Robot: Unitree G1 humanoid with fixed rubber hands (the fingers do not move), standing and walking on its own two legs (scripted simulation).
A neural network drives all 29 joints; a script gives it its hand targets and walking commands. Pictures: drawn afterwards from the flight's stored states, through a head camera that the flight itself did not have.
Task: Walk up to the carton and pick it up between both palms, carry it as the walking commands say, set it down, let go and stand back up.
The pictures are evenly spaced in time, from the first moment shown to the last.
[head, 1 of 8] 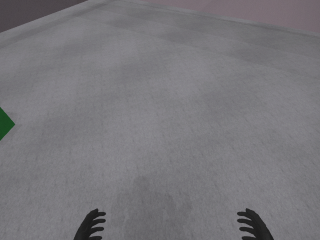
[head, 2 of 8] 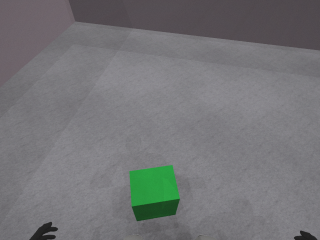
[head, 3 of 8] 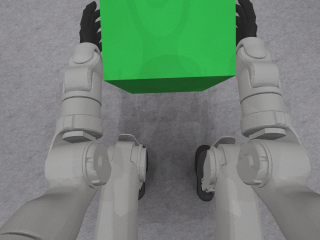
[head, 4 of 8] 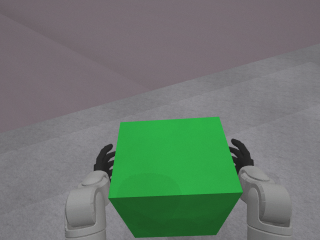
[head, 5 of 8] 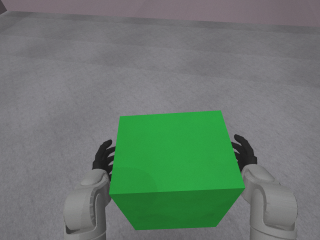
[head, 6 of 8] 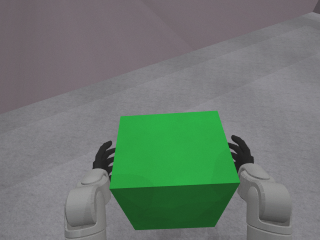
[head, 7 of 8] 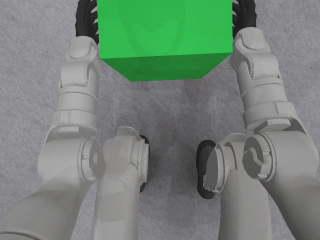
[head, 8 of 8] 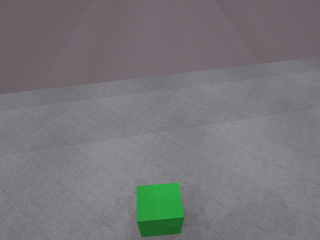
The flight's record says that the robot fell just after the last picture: no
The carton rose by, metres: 0.65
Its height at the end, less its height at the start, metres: +0.00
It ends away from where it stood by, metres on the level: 1.80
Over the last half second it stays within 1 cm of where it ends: yes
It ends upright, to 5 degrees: yes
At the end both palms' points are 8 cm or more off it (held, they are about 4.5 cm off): yes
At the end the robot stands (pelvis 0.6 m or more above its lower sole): yes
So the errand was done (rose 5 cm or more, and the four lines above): yes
